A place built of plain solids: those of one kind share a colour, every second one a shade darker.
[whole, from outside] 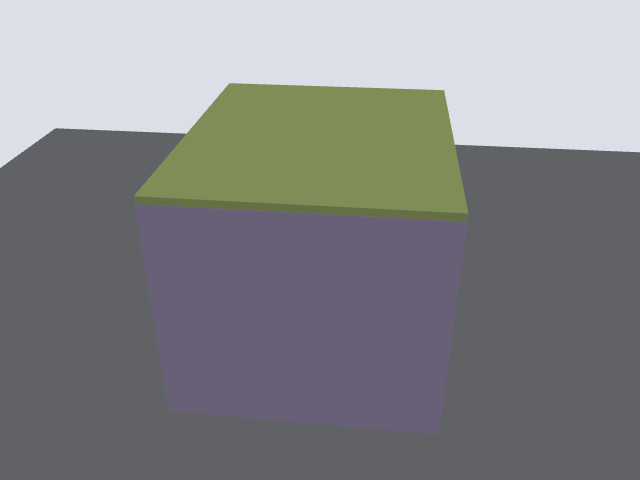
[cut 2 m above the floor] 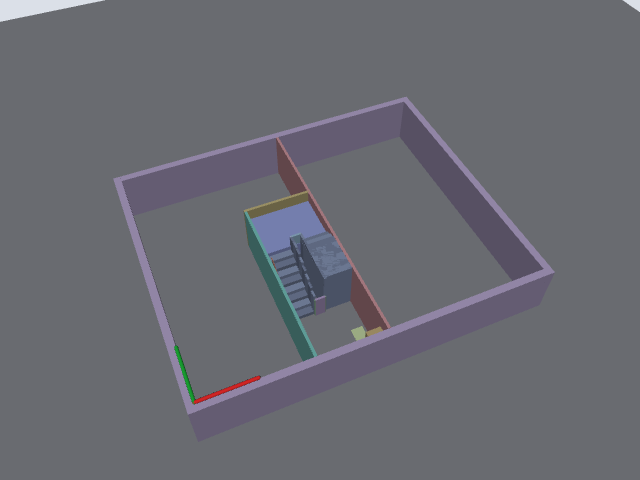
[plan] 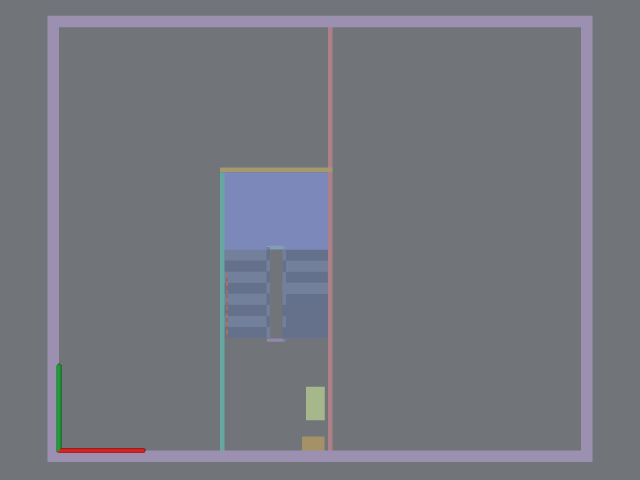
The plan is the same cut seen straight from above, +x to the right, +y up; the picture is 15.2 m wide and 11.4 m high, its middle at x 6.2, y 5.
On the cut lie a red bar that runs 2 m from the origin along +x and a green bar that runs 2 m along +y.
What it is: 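A small block of dwellings, 12.4 m wide and 10.1 m deep inside, its common dog-leg stair of 18 risers of 170 mm a storey on goings of 263 mm, 1.09 m wide flights and a well of 0.28 m; the dwelling on the second floor; a hall, a living room, a kitchen, a bedroom, the bathroom shut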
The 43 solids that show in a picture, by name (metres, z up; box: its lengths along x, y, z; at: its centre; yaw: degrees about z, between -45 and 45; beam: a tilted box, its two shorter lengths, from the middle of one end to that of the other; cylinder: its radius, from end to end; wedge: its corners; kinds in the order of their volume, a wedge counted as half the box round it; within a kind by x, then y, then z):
{
 "wall_1": {"box": [0.28, 10.6, 9.24], "at": [-0.14, 5.03, 4.57]},
 "wall_2": {"box": [12.95, 0.28, 9.24], "at": [6.2, -0.14, 4.57]},
 "wall_3": {"box": [12.95, 0.28, 9.24], "at": [6.2, 10.19, 4.57]},
 "wall_4": {"box": [0.28, 10.6, 9.24], "at": [12.54, 5.03, 4.57]},
 "roof_slab_1": {"box": [12.93, 10.58, 0.44], "at": [6.2, 5.03, 9.25]},
 "piece_1": {"box": [1.09, 2.11, 0.22], "at": [4.48, 3.73, 0.06]},
 "piece_2": {"box": [1.09, 1.85, 0.39], "at": [4.48, 3.86, 0.15]},
 "piece_3": {"box": [1.09, 1.59, 0.56], "at": [4.48, 3.99, 0.23]},
 "piece_4": {"box": [1.09, 1.32, 0.73], "at": [4.48, 4.12, 0.32]},
 "piece_5": {"box": [1.09, 1.06, 0.9], "at": [4.48, 4.25, 0.4]},
 "piece_6": {"box": [1.09, 0.8, 1.07], "at": [4.48, 4.38, 0.49]},
 "piece_7": {"box": [1.09, 0.53, 1.24], "at": [4.48, 4.51, 0.57]},
 "piece_8": {"box": [1.09, 0.27, 1.41], "at": [4.48, 4.65, 0.66]},
 "piece_9": {"box": [0.09, 0.26, 1.14], "at": [4.97, 2.8, 0.52]},
 "piece_10": {"box": [0.09, 0.26, 1.31], "at": [4.97, 3.07, 0.61]},
 "piece_11": {"box": [0.09, 0.26, 1.48], "at": [4.97, 3.33, 0.69]},
 "piece_12": {"box": [0.09, 0.26, 1.65], "at": [4.97, 3.59, 0.78]},
 "piece_13": {"box": [0.09, 0.26, 1.82], "at": [4.97, 3.86, 0.86]},
 "piece_14": {"box": [0.09, 0.26, 1.99], "at": [4.97, 4.12, 0.95]},
 "piece_15": {"box": [0.09, 0.26, 2.16], "at": [4.97, 4.39, 1.03]},
 "piece_16": {"box": [0.09, 0.26, 2.33], "at": [4.97, 4.65, 1.12]},
 "piece_17": {"box": [0.09, 0.26, 2.28], "at": [5.35, 2.79, 2.67]},
 "piece_18": {"box": [0.09, 0.26, 2.11], "at": [5.35, 3.06, 2.59]},
 "piece_19": {"box": [0.09, 0.26, 1.77], "at": [5.35, 3.58, 2.42]},
 "piece_20": {"box": [0.09, 0.26, 1.43], "at": [5.35, 4.11, 2.25]},
 "piece_21": {"box": [0.09, 0.26, 1.26], "at": [5.35, 4.38, 2.16]},
 "piece_22": {"box": [0.09, 0.26, 1.09], "at": [5.35, 4.64, 2.08]},
 "piece_23": {"box": [1.09, 0.27, 2.94], "at": [5.85, 2.8, 1.42]},
 "piece_24": {"box": [1.09, 0.53, 2.77], "at": [5.85, 2.93, 1.34]},
 "piece_25": {"box": [1.09, 0.8, 2.6], "at": [5.85, 3.06, 1.25]},
 "piece_26": {"box": [1.09, 1.06, 2.43], "at": [5.85, 3.19, 1.17]},
 "piece_27": {"box": [1.09, 1.32, 2.26], "at": [5.85, 3.32, 1.08]},
 "piece_28": {"box": [1.09, 1.59, 2.09], "at": [5.85, 3.46, 1.0]},
 "piece_29": {"box": [1.09, 1.85, 1.92], "at": [5.85, 3.59, 0.91]},
 "piece_30": {"box": [1.09, 2.11, 1.75], "at": [5.85, 3.72, 0.83]},
 "half_1": {"box": [2.46, 1.85, 1.58], "at": [5.16, 5.69, 0.74]},
 "core_wall_low_1": {"box": [0.11, 10.05, 6.02], "at": [6.44, 5.03, 2.96]},
 "core_wall_1": {"box": [0.11, 6.61, 9.08], "at": [3.88, 3.31, 4.49]},
 "core_wall_back_1": {"box": [2.67, 0.11, 9.08], "at": [5.16, 6.67, 4.49]},
 "hung_more_letter_boxes_1": {"box": [0.54, 0.33, 1.75], "at": [6.04, 0.17, 0.83]},
 "ground_whole_1": {"box": [0.38, 0.08, 1.0], "at": [5.16, 2.62, 0.45]},
 "whole_1": {"box": [0.38, 0.08, 0.95], "at": [5.16, 4.82, 2.01]},
 "laid_doormat_1": {"box": [0.45, 0.8, 0.05], "at": [6.09, 1.12, -0.02]}
}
